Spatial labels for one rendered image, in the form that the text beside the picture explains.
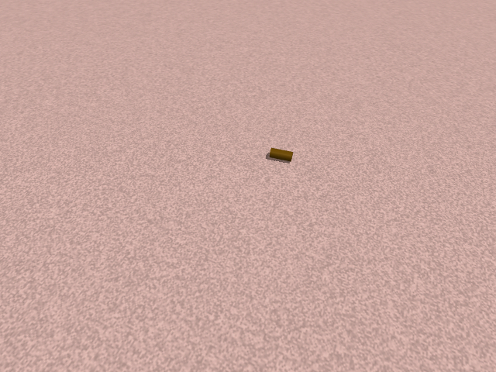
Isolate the can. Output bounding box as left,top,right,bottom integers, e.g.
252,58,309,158
270,148,293,161

